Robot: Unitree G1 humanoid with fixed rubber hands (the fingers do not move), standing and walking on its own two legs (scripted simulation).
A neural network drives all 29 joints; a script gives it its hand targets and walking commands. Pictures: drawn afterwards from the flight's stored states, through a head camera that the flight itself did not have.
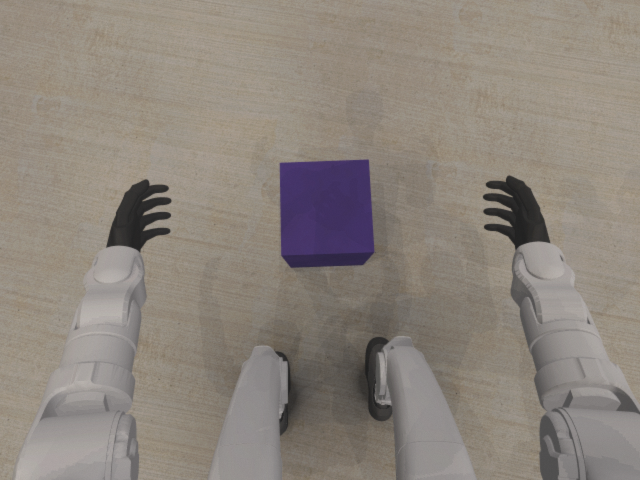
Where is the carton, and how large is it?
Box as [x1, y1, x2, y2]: [280, 159, 373, 267]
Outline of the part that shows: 368,159 280,163 281,255 291,267 363,264 373,252 373,236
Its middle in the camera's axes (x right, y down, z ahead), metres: +0.01 -0.04 +0.98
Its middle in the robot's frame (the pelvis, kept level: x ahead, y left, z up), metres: +0.50 +0.01 -0.57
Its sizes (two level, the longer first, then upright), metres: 0.210 0.200 0.250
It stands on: the floor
